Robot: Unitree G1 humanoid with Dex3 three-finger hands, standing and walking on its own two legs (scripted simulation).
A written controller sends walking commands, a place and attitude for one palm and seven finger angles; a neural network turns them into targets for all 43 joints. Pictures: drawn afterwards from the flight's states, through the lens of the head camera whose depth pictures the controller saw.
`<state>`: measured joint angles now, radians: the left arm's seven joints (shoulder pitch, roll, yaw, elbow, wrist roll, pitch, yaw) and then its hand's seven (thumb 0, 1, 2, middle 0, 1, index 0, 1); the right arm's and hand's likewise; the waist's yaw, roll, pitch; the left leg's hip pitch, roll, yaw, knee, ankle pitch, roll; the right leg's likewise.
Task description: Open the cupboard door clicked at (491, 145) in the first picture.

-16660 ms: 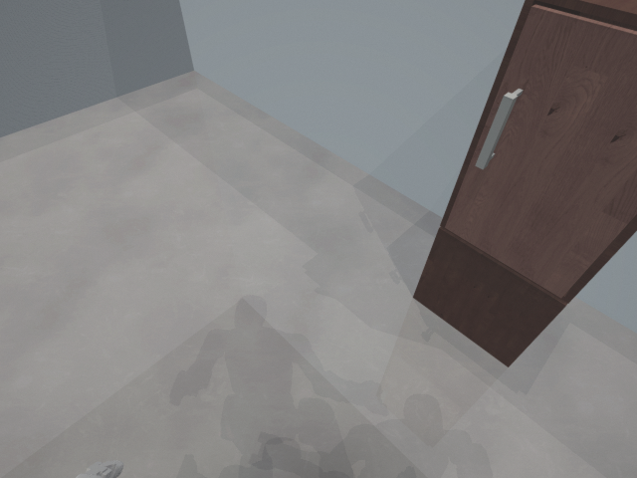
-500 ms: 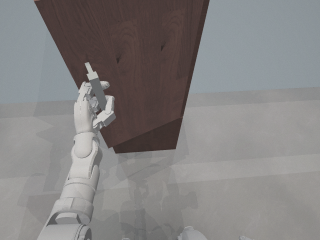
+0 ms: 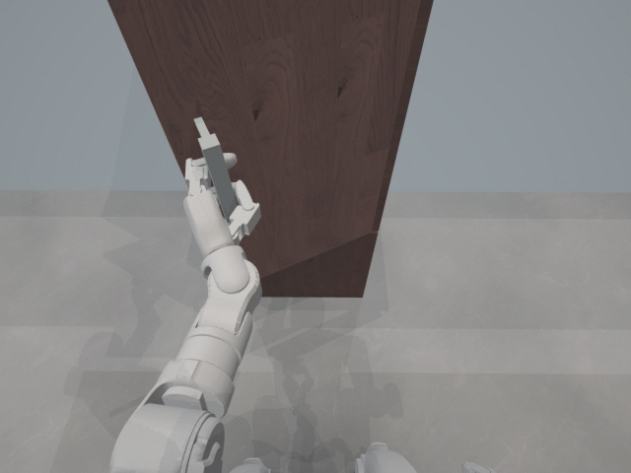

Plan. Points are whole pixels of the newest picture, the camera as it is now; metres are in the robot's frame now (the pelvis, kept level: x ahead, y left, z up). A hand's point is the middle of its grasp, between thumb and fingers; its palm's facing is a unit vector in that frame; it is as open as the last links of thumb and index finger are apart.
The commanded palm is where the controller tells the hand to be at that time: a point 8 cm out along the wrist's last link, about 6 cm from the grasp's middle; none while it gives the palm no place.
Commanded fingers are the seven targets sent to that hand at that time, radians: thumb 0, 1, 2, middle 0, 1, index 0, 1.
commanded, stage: pull the door open along its arc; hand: left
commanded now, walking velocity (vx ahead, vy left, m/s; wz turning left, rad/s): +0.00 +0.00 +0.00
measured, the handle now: (219, 180) +0.49 +0.13 +0.07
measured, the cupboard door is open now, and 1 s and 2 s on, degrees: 26 45 47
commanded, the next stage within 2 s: open thumb and fingers to let go in 0.48 s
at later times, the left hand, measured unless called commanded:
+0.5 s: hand (300, 260) +0.35 +0.02 +0.07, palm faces +0.24 -0.97 -0.03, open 6.4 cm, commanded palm +0.30 +0.05 +0.06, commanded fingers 0.00 0.90 0.90 -0.40 -1.35 -0.40 -1.35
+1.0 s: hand (295, 259) +0.36 +0.02 +0.07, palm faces +0.34 -0.94 -0.06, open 10.6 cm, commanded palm +0.32 +0.06 +0.06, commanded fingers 0.00 -0.50 0.30 -0.30 -1.20 -0.30 -1.20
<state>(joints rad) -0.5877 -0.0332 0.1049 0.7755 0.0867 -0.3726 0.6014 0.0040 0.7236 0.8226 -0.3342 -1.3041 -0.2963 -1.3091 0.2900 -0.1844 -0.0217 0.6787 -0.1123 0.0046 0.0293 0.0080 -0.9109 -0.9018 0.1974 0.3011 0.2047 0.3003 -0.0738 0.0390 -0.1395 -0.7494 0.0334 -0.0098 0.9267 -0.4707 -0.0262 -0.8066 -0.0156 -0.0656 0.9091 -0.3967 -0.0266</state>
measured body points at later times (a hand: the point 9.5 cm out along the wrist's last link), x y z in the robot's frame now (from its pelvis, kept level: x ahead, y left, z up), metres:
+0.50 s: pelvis +0.01 -0.01 +0.01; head +0.06 -0.02 +0.46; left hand +0.34 +0.07 +0.08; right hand +0.17 -0.22 -0.10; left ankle -0.02 +0.14 -0.69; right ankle +0.02 -0.10 -0.69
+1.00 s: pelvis +0.00 -0.02 +0.00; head +0.05 -0.04 +0.45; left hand +0.34 +0.07 +0.07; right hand +0.13 -0.24 -0.12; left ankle -0.02 +0.14 -0.69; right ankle +0.02 -0.10 -0.69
